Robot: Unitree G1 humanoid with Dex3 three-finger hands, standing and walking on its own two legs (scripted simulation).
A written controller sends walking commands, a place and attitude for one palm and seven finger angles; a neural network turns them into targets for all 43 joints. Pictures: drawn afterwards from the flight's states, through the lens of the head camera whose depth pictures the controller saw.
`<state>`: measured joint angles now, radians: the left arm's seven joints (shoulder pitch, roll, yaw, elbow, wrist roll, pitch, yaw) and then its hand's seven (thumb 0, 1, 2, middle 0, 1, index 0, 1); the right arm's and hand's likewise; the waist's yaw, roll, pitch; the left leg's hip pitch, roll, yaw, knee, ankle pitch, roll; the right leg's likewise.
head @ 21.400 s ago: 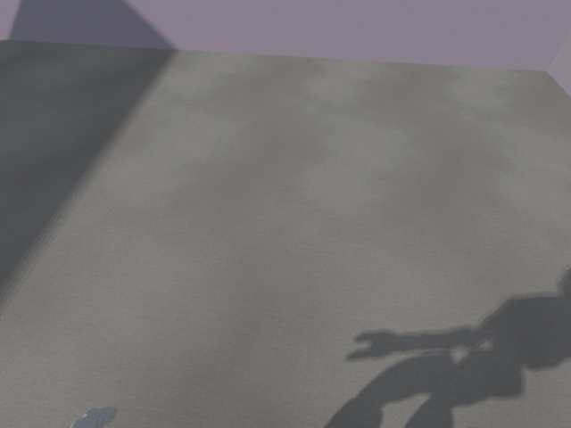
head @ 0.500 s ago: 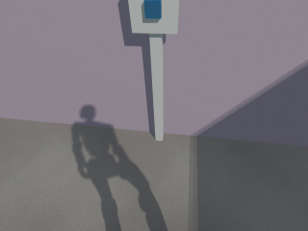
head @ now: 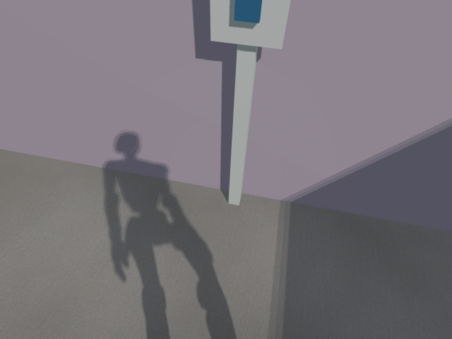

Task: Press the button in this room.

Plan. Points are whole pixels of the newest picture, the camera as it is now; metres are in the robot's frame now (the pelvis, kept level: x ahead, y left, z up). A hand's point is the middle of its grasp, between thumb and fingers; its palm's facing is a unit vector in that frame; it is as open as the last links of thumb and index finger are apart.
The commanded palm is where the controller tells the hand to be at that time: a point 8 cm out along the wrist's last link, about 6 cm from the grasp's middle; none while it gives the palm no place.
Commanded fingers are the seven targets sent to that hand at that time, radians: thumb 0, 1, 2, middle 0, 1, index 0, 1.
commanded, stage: stand and wait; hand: left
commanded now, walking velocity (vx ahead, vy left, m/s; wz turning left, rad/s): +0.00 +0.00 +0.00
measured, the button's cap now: (248, 6) +0.86 +0.01 +0.22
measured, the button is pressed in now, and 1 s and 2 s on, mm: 0 0 0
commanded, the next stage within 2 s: look at it before walking up in 0.24 s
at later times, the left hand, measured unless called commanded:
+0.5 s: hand out of the picture -0.03 +0.18 -0.18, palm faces +0.04 -0.98 -0.18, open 7.3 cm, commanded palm none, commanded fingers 0.00 0.90 0.90 -0.20 -0.30 -0.20 -0.30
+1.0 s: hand out of the picture -0.05 +0.17 -0.18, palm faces +0.04 -0.99 -0.16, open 7.4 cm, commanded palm none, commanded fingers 0.00 0.90 0.90 -0.20 -0.30 -0.20 -0.30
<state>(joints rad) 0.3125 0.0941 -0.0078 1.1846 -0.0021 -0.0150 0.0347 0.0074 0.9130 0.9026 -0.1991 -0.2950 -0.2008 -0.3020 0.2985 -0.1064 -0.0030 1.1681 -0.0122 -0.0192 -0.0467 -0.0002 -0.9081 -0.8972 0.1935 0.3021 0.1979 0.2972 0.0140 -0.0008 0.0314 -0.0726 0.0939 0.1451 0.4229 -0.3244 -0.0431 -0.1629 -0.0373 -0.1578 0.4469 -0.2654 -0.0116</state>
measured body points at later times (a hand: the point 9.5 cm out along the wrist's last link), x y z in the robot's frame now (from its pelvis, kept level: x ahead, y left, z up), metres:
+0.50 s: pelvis -0.02 +0.01 +0.00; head -0.01 +0.02 +0.45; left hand -0.03 +0.23 -0.16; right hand -0.05 -0.18 -0.16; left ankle -0.07 +0.13 -0.74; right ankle -0.02 -0.10 -0.74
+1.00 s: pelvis -0.03 +0.02 +0.00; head -0.02 +0.02 +0.45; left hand -0.05 +0.23 -0.16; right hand -0.05 -0.19 -0.16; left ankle -0.07 +0.13 -0.74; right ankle -0.02 -0.10 -0.74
